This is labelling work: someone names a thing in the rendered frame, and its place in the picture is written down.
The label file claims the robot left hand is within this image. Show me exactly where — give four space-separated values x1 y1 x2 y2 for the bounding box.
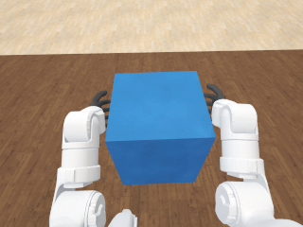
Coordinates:
89 90 111 128

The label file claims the robot right hand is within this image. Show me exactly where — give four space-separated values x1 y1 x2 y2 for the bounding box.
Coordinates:
204 83 226 121

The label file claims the robot left thigh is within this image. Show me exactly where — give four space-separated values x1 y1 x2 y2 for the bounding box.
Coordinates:
108 212 137 227

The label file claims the robot left upper arm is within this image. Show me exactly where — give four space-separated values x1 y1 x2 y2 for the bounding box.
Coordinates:
49 190 106 227

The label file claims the left robot forearm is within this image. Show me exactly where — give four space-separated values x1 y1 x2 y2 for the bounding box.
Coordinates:
49 106 106 227

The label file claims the carton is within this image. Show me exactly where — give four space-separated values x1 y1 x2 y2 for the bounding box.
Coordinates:
104 71 216 185

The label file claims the left robot shin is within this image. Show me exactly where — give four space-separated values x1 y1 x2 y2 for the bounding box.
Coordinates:
122 209 132 213

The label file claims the robot right upper arm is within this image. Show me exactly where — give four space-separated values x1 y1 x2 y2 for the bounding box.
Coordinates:
215 181 303 227

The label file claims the right robot forearm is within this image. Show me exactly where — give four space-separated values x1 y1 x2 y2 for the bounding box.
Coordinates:
211 99 275 213

